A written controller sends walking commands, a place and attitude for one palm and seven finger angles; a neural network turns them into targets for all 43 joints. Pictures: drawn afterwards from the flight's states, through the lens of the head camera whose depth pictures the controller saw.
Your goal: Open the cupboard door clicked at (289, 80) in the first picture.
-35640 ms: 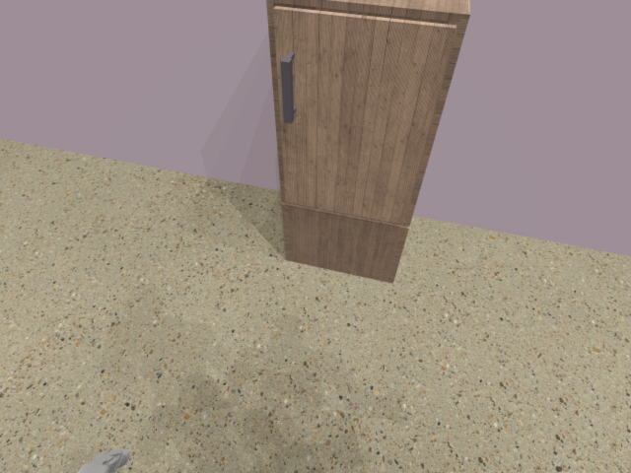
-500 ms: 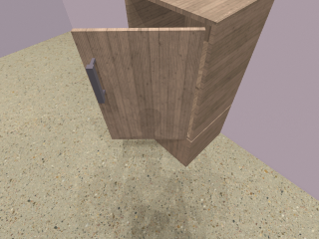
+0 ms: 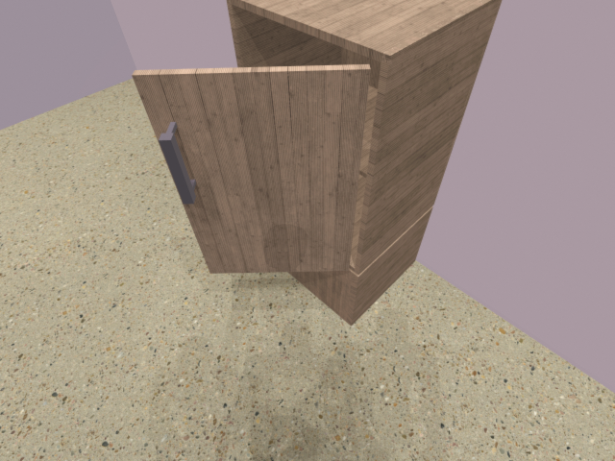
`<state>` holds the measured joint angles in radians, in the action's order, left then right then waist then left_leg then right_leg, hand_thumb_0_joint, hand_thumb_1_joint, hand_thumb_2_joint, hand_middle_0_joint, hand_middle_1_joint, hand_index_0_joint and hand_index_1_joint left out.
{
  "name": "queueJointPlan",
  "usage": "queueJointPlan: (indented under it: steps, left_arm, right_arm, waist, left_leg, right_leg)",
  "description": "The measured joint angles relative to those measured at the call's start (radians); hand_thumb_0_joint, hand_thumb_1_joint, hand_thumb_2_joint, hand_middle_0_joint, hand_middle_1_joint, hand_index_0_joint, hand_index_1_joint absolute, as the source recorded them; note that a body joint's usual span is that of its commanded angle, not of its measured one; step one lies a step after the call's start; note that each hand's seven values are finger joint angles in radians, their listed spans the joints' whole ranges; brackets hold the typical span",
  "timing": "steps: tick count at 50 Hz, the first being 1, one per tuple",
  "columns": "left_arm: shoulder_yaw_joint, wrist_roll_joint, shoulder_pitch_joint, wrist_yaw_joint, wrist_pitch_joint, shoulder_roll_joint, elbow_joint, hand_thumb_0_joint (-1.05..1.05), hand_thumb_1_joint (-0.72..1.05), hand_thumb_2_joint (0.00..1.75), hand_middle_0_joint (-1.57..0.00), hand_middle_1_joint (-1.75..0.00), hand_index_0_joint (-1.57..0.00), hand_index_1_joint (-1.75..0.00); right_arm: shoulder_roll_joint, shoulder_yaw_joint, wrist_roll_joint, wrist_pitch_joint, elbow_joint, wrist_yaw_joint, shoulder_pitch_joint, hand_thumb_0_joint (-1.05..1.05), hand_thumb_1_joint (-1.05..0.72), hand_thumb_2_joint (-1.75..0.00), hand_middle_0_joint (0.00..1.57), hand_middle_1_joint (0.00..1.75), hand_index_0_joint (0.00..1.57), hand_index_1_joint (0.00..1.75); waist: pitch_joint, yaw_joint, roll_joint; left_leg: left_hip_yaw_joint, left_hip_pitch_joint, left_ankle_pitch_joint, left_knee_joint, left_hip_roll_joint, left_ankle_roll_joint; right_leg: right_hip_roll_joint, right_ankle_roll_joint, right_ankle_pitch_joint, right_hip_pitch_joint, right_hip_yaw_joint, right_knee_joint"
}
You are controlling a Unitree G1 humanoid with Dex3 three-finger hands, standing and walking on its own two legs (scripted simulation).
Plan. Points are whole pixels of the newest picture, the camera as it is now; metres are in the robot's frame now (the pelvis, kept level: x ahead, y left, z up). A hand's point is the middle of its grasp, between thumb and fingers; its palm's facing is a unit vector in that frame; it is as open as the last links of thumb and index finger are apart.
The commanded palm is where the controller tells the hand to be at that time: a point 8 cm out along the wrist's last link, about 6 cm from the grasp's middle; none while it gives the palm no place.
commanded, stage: look again from close up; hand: left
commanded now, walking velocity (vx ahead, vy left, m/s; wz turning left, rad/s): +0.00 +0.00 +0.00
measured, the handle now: (181, 164) +0.63 +0.28 +0.01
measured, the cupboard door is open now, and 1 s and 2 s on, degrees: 45 45 45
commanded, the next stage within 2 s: shuffle to correct the standing spot in 0.50 s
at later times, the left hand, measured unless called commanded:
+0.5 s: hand out of the picture +0.04 +0.17 -0.17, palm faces +0.04 -0.98 -0.22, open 7.3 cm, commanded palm none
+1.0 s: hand out of the picture +0.06 +0.20 -0.18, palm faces +0.07 -0.98 -0.19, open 7.4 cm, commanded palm none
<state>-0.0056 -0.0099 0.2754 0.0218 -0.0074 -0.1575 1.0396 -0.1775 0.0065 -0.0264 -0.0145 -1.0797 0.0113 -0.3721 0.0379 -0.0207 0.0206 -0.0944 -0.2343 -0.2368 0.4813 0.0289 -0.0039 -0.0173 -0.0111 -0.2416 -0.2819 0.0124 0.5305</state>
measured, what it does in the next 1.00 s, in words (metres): shifts its weight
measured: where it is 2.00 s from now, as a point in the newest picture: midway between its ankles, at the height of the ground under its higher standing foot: outside the picture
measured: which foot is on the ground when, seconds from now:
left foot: down 0.00-1.00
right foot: down 0.00-0.92, up 0.94-1.00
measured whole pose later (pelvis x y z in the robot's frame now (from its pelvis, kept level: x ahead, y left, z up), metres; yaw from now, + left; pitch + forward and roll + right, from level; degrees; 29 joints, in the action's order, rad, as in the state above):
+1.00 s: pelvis +0.09 +0.02 -0.01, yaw +0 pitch +0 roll +1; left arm -0.05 -0.02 0.33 0.02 -0.02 -0.15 1.10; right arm -0.15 0.00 -0.03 0.04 -1.08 0.03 -0.35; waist 0.04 0.01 -0.02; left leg -0.12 -0.14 -0.38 0.51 0.00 0.04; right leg -0.04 -0.04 -0.53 -0.31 0.05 0.89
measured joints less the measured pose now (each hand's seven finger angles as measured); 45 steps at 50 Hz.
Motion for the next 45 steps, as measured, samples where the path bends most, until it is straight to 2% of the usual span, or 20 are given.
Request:
queueJointPlan:
  steps: [8, 17, 26, 35, 42, 45]
  left_arm:
    - [0.000, 0.004, -0.008, 0.003, 0.011, 0.003, 0.036, 0.01, 0.92, 0.90, -0.20, -0.30, -0.20, -0.30]
    - [0.001, 0.002, -0.012, 0.010, 0.019, 0.009, 0.068, 0.02, 0.93, 0.90, -0.20, -0.30, -0.20, -0.30]
    - [0.001, 0.000, -0.006, 0.011, 0.023, 0.014, 0.076, 0.01, 0.92, 0.90, -0.20, -0.30, -0.20, -0.30]
    - [-0.003, -0.004, -0.005, 0.006, 0.024, 0.012, 0.073, 0.01, 0.92, 0.90, -0.20, -0.30, -0.20, -0.30]
    - [-0.022, -0.009, 0.031, -0.002, 0.022, 0.022, 0.053, 0.01, 0.91, 0.90, -0.20, -0.30, -0.20, -0.30]
    - [-0.035, -0.010, 0.054, -0.001, 0.019, 0.015, 0.050, 0.01, 0.91, 0.90, -0.20, -0.30, -0.20, -0.30]
  right_arm:
    - [0.032, -0.013, 0.006, 0.017, -0.038, 0.006, -0.010, 0.01, -0.91, -0.90, 0.20, 0.30, 0.20, 0.30]
    - [0.054, -0.015, 0.011, 0.033, -0.041, 0.013, 0.060, 0.01, -0.91, -0.90, 0.20, 0.30, 0.20, 0.30]
    - [0.022, -0.005, 0.010, 0.033, -0.040, 0.020, 0.106, 0.02, -0.92, -0.90, 0.20, 0.30, 0.20, 0.30]
    - [0.016, -0.006, 0.008, 0.031, -0.037, 0.015, 0.111, 0.01, -0.91, -0.90, 0.20, 0.30, 0.20, 0.30]
    - [0.004, 0.000, 0.001, 0.010, -0.033, 0.003, 0.067, 0.01, -0.91, -0.90, 0.20, 0.30, 0.20, 0.30]
    - [0.011, 0.000, 0.001, 0.018, -0.031, 0.002, 0.058, 0.01, -0.91, -0.90, 0.20, 0.30, 0.20, 0.30]
  waist:
    - [0.007, 0.001, -0.004]
    - [0.000, 0.014, -0.004]
    - [-0.001, 0.025, -0.005]
    - [0.006, 0.028, -0.010]
    - [-0.009, 0.037, 0.007]
    - [-0.004, 0.048, -0.023]
  left_leg:
    - [0.006, 0.021, -0.007, -0.019, 0.002, -0.005]
    - [0.007, 0.059, -0.026, -0.027, 0.005, -0.010]
    - [0.009, 0.082, -0.034, -0.040, 0.006, -0.014]
    - [0.018, 0.084, -0.045, -0.033, 0.011, -0.019]
    - [0.030, 0.038, -0.134, 0.086, 0.016, 0.004]
    - [0.014, 0.056, -0.128, 0.079, -0.006, 0.014]
  right_leg:
    - [0.002, -0.002, -0.009, 0.023, 0.006, -0.018]
    - [0.006, -0.004, -0.030, 0.059, 0.007, -0.024]
    - [0.007, -0.005, -0.041, 0.082, 0.010, -0.033]
    - [0.012, -0.012, -0.052, 0.090, 0.019, -0.032]
    - [0.015, -0.007, -0.099, 0.105, 0.045, -0.005]
    - [-0.006, 0.008, -0.126, 0.109, 0.030, 0.021]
